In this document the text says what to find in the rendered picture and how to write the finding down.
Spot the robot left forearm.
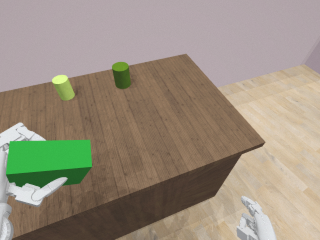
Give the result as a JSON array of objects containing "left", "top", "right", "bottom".
[{"left": 0, "top": 202, "right": 14, "bottom": 240}]

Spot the sponge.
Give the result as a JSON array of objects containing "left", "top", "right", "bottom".
[{"left": 6, "top": 140, "right": 92, "bottom": 188}]

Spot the robot left hand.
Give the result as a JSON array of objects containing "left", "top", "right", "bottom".
[{"left": 0, "top": 122, "right": 68, "bottom": 207}]

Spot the table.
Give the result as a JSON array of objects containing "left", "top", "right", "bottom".
[{"left": 0, "top": 54, "right": 265, "bottom": 240}]

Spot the robot right hand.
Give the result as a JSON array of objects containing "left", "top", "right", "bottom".
[{"left": 236, "top": 196, "right": 277, "bottom": 240}]

